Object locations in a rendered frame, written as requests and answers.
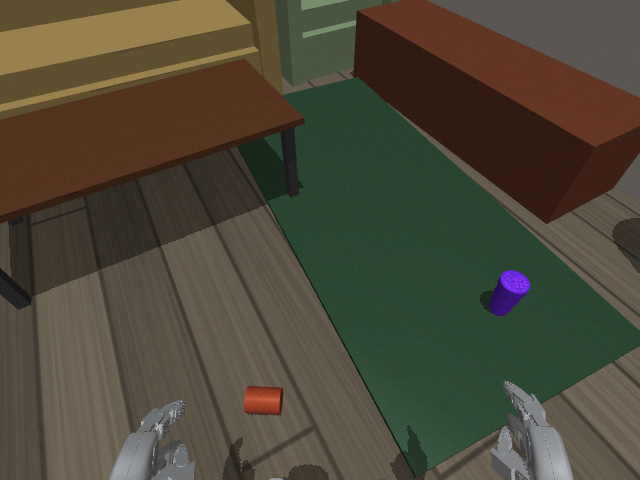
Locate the armchair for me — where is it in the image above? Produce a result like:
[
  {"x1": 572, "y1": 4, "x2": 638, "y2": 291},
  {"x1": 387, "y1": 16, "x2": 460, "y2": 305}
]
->
[{"x1": 275, "y1": 0, "x2": 401, "y2": 87}]

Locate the right robot hand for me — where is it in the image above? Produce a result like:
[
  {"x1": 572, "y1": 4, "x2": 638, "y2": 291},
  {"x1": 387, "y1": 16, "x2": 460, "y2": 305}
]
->
[{"x1": 490, "y1": 381, "x2": 574, "y2": 480}]

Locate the left robot hand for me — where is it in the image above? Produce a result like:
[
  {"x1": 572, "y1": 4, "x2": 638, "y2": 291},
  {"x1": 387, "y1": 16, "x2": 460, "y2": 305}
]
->
[{"x1": 108, "y1": 400, "x2": 195, "y2": 480}]

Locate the sofa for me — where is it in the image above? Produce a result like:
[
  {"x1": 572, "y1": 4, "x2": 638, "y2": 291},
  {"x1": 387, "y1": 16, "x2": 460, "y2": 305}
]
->
[{"x1": 0, "y1": 0, "x2": 283, "y2": 119}]

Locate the coffee table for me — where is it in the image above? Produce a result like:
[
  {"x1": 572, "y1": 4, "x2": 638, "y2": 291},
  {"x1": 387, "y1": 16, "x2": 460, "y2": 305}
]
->
[{"x1": 0, "y1": 59, "x2": 305, "y2": 310}]

